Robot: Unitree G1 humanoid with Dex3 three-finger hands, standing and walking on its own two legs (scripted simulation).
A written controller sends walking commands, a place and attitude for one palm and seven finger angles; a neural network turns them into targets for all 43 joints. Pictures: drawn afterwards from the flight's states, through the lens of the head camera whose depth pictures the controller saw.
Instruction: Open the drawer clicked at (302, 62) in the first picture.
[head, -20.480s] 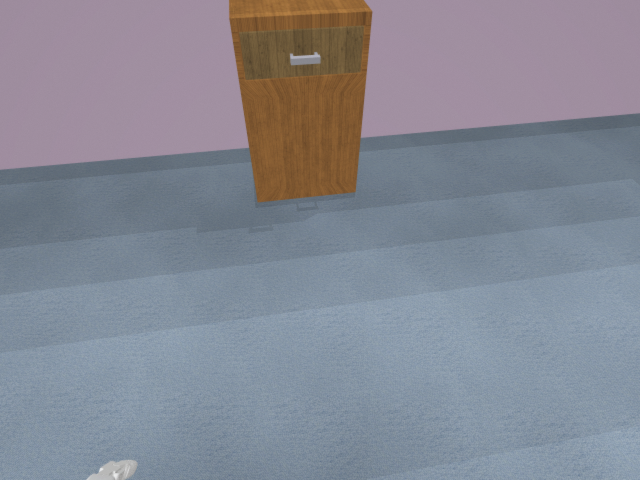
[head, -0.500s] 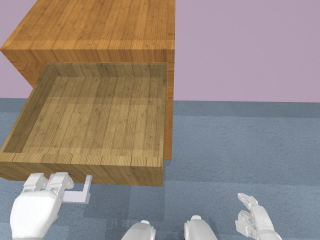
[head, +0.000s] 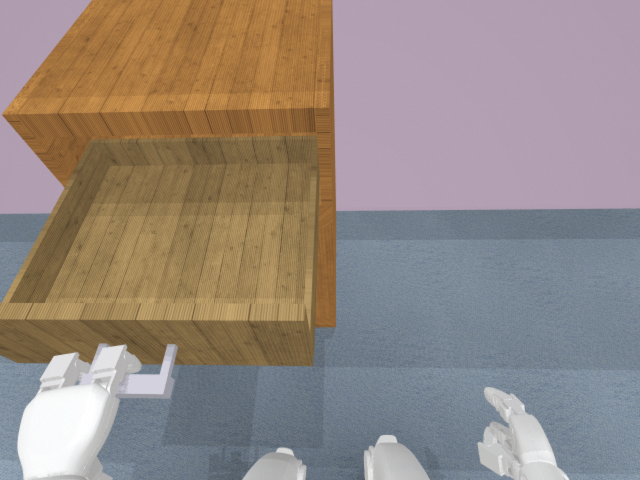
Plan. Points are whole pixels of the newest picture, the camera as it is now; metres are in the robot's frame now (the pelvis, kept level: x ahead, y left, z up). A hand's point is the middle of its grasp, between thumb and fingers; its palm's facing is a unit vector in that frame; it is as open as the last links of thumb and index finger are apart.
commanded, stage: lift the hand off the handle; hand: left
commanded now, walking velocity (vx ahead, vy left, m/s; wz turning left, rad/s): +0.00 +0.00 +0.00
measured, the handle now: (131, 368) +0.24 +0.26 +0.00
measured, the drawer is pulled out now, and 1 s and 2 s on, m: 0.30 0.30 0.30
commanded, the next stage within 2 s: none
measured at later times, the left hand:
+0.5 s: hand (96, 410) +0.20 +0.28 -0.01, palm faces -0.05 -0.04 -1.00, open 13.5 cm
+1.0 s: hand (84, 402) +0.20 +0.28 +0.02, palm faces -0.05 -0.06 -1.00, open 13.2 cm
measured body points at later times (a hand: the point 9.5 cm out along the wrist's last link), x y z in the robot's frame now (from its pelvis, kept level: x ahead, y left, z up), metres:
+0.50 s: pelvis +0.00 +0.01 +0.01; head +0.07 -0.01 +0.45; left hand +0.19 +0.28 +0.05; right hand +0.19 -0.23 -0.10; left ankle -0.01 +0.12 -0.65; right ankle +0.05 -0.09 -0.65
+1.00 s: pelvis +0.02 +0.02 +0.03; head +0.07 +0.00 +0.48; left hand +0.19 +0.28 +0.08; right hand +0.22 -0.21 -0.07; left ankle -0.01 +0.12 -0.65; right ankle +0.05 -0.09 -0.65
